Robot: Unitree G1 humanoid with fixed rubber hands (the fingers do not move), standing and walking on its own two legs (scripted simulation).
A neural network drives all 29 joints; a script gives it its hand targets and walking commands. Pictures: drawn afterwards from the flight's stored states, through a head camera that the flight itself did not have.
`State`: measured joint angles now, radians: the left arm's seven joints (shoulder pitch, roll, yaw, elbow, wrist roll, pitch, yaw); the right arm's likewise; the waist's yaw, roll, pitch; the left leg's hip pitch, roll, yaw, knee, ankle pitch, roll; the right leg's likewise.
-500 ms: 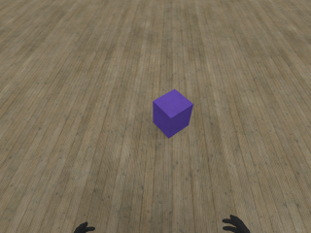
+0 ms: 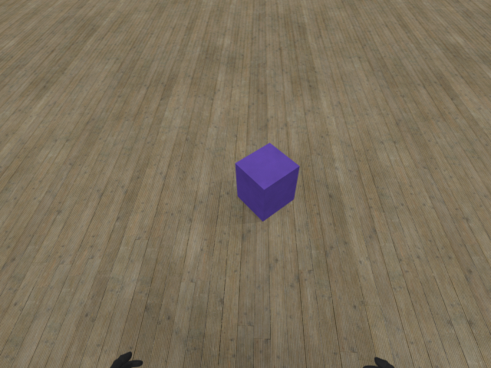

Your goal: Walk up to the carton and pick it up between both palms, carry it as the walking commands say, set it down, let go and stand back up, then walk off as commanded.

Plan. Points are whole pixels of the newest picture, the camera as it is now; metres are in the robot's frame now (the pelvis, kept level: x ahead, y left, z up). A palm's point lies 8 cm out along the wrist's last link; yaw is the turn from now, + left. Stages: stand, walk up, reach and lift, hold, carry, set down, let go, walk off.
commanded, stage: stand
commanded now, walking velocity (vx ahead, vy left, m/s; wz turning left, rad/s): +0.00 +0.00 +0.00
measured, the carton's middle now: (266, 182) +0.98 -0.09 -0.64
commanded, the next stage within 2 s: walk up in 0.80 s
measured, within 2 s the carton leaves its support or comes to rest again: neither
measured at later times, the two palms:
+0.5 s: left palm out of the picture +0.05 +0.23 -0.11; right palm out of the picture +0.02 -0.25 -0.13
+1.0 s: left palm out of the picture -0.02 +0.21 -0.13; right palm out of the picture -0.03 -0.24 -0.14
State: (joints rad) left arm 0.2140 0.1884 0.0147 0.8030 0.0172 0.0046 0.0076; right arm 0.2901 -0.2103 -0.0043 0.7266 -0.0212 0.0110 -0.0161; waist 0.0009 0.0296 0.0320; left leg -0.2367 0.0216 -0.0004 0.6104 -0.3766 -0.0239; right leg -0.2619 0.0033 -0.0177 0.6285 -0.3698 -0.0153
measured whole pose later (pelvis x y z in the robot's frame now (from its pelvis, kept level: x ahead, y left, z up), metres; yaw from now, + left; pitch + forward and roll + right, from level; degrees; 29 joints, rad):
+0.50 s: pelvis -0.02 -0.02 +0.01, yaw +0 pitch -2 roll +0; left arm 0.23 0.19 0.03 0.89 0.01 0.01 0.01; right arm 0.30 -0.21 -0.01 0.89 -0.02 0.01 -0.03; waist 0.00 0.02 0.06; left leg -0.19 0.05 -0.01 0.53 -0.31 -0.05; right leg -0.22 0.02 -0.03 0.56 -0.31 -0.04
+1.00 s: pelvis -0.04 -0.02 +0.01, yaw +0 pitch -4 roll +0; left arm 0.27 0.15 0.03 1.03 0.00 0.01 0.02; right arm 0.29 -0.17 0.00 1.05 -0.01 0.01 -0.04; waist 0.01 0.02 0.07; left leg -0.17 0.05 -0.01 0.48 -0.25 -0.05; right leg -0.19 0.02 -0.04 0.50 -0.25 -0.04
